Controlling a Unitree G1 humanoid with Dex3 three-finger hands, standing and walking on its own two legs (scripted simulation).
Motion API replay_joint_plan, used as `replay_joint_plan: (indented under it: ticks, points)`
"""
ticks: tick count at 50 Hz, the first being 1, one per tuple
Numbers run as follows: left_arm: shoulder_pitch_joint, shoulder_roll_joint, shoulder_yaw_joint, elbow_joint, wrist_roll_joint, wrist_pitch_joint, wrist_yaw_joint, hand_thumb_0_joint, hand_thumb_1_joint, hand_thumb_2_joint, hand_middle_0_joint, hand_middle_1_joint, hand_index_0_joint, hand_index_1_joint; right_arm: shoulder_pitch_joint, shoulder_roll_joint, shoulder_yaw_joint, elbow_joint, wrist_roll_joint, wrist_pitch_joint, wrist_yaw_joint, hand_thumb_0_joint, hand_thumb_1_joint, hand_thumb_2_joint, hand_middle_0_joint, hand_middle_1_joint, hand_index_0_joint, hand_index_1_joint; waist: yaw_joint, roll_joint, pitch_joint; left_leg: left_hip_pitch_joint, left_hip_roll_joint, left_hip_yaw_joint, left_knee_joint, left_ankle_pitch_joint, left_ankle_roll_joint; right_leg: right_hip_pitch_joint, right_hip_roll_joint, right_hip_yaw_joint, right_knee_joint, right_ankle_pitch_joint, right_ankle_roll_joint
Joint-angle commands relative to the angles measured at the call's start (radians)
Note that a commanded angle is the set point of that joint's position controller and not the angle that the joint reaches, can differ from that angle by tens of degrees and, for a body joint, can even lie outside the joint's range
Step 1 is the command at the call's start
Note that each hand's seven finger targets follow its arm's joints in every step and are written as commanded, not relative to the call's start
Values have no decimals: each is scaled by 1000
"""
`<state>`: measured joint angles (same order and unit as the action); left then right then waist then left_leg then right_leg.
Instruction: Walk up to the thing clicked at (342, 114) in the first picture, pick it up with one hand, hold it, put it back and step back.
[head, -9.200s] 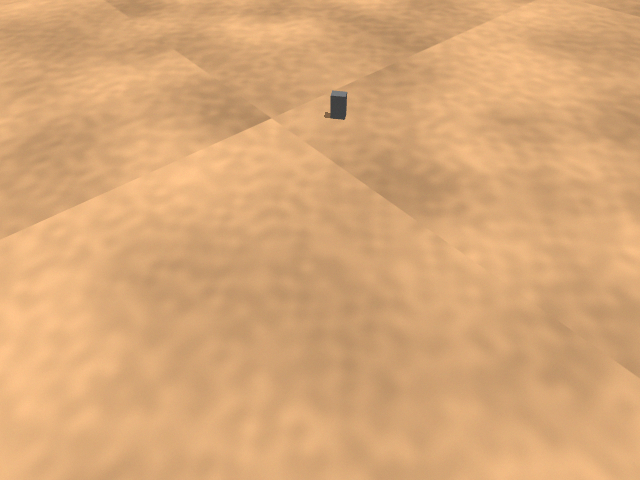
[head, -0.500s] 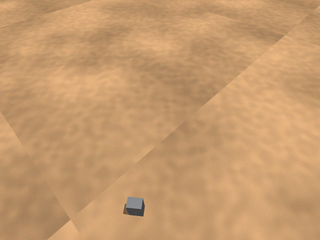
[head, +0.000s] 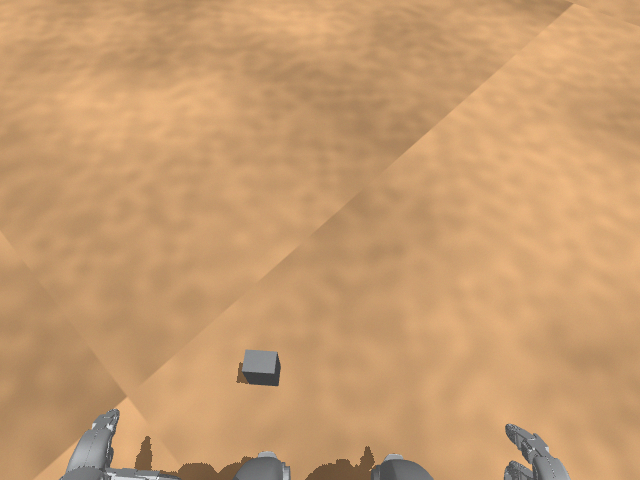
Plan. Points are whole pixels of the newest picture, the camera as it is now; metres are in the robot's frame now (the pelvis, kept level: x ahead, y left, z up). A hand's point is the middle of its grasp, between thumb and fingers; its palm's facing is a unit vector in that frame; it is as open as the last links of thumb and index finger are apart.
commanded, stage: go down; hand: left
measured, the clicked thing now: (262, 368) +0.42 +0.17 -0.66
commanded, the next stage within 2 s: none
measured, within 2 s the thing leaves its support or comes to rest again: neither
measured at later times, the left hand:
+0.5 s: hand (133, 476) +0.14 +0.27 -0.15, palm faces +0.08 -0.95 -0.31, open 17.2 cm
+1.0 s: hand (138, 404) +0.25 +0.33 -0.25, palm faces +0.14 -0.97 -0.19, open 17.5 cm
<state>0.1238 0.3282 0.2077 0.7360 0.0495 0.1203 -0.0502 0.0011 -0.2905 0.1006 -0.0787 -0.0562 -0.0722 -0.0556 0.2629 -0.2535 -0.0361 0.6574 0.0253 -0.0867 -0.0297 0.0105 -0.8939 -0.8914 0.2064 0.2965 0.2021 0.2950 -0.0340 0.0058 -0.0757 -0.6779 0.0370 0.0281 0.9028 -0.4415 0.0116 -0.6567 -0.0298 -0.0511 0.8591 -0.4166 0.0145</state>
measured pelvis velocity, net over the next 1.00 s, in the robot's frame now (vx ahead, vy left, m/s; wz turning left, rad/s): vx -0.05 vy -0.01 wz -0.02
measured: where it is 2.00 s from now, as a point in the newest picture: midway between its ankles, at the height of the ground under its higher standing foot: outside the picture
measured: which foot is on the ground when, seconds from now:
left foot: down 0.00-1.00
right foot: down 0.00-1.00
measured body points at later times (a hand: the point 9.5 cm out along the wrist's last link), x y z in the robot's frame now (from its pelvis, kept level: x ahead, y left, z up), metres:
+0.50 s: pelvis +0.00 +0.00 -0.04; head +0.08 +0.03 +0.40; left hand +0.14 +0.32 -0.13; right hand +0.17 -0.25 -0.11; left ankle +0.00 +0.11 -0.69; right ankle +0.00 -0.13 -0.69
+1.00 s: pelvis -0.05 -0.01 -0.18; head +0.12 +0.02 +0.24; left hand +0.24 +0.38 -0.24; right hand +0.11 -0.28 -0.28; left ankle +0.00 +0.11 -0.69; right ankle +0.00 -0.13 -0.69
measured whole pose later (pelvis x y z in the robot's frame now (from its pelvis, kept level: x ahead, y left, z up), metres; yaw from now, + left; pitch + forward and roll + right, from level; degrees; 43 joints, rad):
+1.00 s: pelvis -0.05 -0.01 -0.18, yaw -1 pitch +31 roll -3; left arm -0.20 0.57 0.54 0.82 -0.12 -0.24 -0.41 -0.01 -0.55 0.03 -0.07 -0.04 -0.06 -0.04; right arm 0.15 -0.31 0.00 0.63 -0.01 -0.21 -0.04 0.01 -0.91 -0.90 0.21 0.30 0.20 0.29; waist -0.05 -0.01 -0.18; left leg -1.59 0.05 -0.03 1.72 -0.67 0.01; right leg -1.56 -0.04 -0.07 1.68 -0.65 -0.01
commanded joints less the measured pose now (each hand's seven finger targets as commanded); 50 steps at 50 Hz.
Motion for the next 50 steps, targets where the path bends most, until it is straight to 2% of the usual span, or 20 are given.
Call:
replay_joint_plan:
  ticks: [1,7,10,13,14,18,23,24,26,27,29,33,36,38,39,40,42,44,47,50]
  points:
    - [25,206,71,-266,-7,-8,14,0,-548,69,-80,-75,-70,-84,-1,-155,-52,-151,1,-70,-29,0,-856,-886,200,300,200,300,8,53,-249,121,-16,-40,-76,294,-8,70,33,1,-34,228,-39]
    - [136,222,89,-343,-8,73,13,0,-533,52,-79,-48,-70,-57,-14,-152,-44,-173,-4,-89,-49,0,-848,-884,200,300,200,300,6,78,-216,76,-13,-50,-40,285,-12,25,32,-3,0,203,-36]
    - [125,184,63,-429,-16,98,9,0,-535,69,-79,-61,-69,-71,-26,-143,-37,-199,-8,-103,-56,0,-854,-885,200,300,200,300,-3,95,-208,61,-7,-62,-31,284,-17,-8,36,-12,24,189,-40]
    - [178,190,87,-417,-22,119,9,0,-552,63,-80,-64,-72,-72,-21,-139,-35,-203,-11,-115,-60,0,-853,-885,200,300,200,300,-4,76,-211,30,-5,-70,-3,280,-12,-31,36,-16,43,181,-39]
    - [148,185,71,-475,-27,114,4,0,-550,61,-81,-63,-73,-72,-29,-134,-32,-215,-12,-121,-59,0,-863,-888,200,300,200,300,-8,87,-215,16,-7,-69,8,276,-12,-37,35,-16,53,184,-38]
    - [189,192,98,-487,-32,110,-3,0,-527,78,-73,-71,-65,-80,-27,-132,-34,-229,-17,-133,-63,0,-870,-890,200,300,200,300,-3,84,-231,-21,-12,-63,40,233,-8,-69,34,-8,79,160,-38]
    - [234,214,132,-518,-49,84,-20,0,-518,76,-77,-75,-71,-81,-19,-138,-36,-231,-18,-146,-59,0,-879,-892,200,300,200,300,2,106,-283,-21,-1,-83,79,332,-12,-107,36,-14,148,199,-42]
    - [192,207,120,-564,-54,68,-24,0,-503,84,-73,-75,-67,-81,-28,-137,-36,-240,-19,-150,-56,0,-886,-895,200,300,200,300,3,112,-291,-30,-3,-85,94,332,-13,-122,35,-14,161,197,-42]
    - [190,227,156,-494,-54,54,-23,0,-503,71,-75,-66,-71,-71,-24,-141,-37,-228,-21,-155,-57,0,-898,-897,200,300,200,300,-7,88,-276,-71,-2,-88,116,302,-10,-152,37,-14,182,179,-41]
    - [120,233,157,-528,-62,33,-27,0,-475,88,-68,-69,-63,-74,-35,-140,-36,-234,-21,-159,-56,0,-909,-900,200,300,200,300,-7,95,-266,-107,-7,-80,139,263,-8,-184,35,-9,195,163,-40]
    - [70,244,186,-422,-69,-4,-36,0,-513,69,-75,-66,-72,-69,-39,-143,-35,-216,-24,-165,-54,0,-921,-903,200,300,200,300,-17,58,-229,-204,-10,-79,189,167,-2,-251,33,-5,235,102,-38]
    - [-109,293,226,-371,-106,-139,-100,0,-543,91,-73,-95,-75,-94,-51,-161,-41,-212,-24,-192,-47,0,-944,-907,200,300,200,300,-17,65,-296,-339,-22,-65,301,37,6,-385,24,17,339,8,-39]
    - [-156,366,283,-281,-129,-238,-170,0,-533,27,-77,-33,-71,-37,-47,-183,-44,-195,-23,-203,-43,0,-937,-906,200,300,200,300,-6,60,-363,-411,-24,-68,371,-27,10,-448,18,36,399,-53,-38]
    - [-219,431,320,-286,-144,-295,-215,0,-603,4,-81,-28,-73,-32,-45,-196,-44,-179,-24,-200,-44,0,-913,-899,200,300,200,300,10,115,-434,-436,-23,-73,415,-20,3,-486,10,55,448,-57,-40]
    - [-234,425,319,-241,-150,-314,-235,0,-611,0,-79,-24,-77,-24,-44,-198,-44,-167,-24,-197,-43,0,-911,-898,200,299,200,299,10,108,-452,-448,-21,-81,431,-31,2,-519,13,48,472,-64,-41]
    - [-247,484,366,-206,-156,-331,-249,0,-611,0,-77,-29,-76,-27,-38,-212,-41,-156,-22,-192,-43,0,-908,-898,200,299,200,299,27,123,-480,-451,-18,-89,449,2,-2,-536,13,44,505,-43,-44]
    - [-267,486,381,-138,-166,-357,-279,0,-611,9,-63,-29,-61,-28,-35,-217,-34,-145,-22,-180,-40,0,-903,-897,200,299,200,299,35,121,-523,-475,-21,-92,494,52,0,-577,14,36,552,-15,-49]
    - [-253,528,431,-72,-177,-378,-304,0,-575,25,-54,-32,-51,-31,-49,-231,-33,-157,-24,-170,-36,0,-895,-897,200,299,200,299,55,91,-558,-518,-24,-83,540,105,6,-567,15,39,575,20,-50]
    - [-318,512,431,-27,-197,-414,-368,0,-529,37,-45,-24,-38,-26,-41,-240,-38,-125,-27,-158,-27,0,-894,-898,200,300,200,300,46,93,-593,-538,-22,-88,593,125,9,-631,18,29,620,31,-53]
    - [-403,597,487,-8,-206,-464,-414,0,-548,41,-39,-36,-39,-33,-53,-261,-37,-114,-30,-154,-24,0,-896,-899,201,300,200,300,48,124,-609,-563,-15,-111,628,109,5,-734,23,5,704,14,-61]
